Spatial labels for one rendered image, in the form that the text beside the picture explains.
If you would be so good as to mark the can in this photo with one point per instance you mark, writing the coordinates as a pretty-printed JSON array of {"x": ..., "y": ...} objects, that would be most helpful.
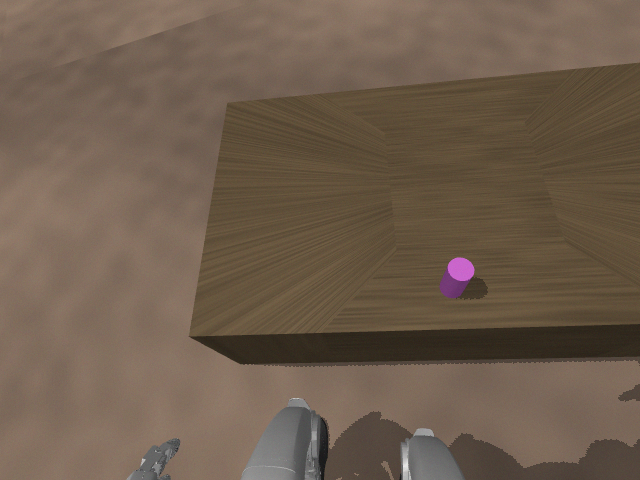
[{"x": 456, "y": 277}]

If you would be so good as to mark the left robot hand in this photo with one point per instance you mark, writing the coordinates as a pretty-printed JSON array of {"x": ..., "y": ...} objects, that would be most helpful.
[{"x": 154, "y": 461}]

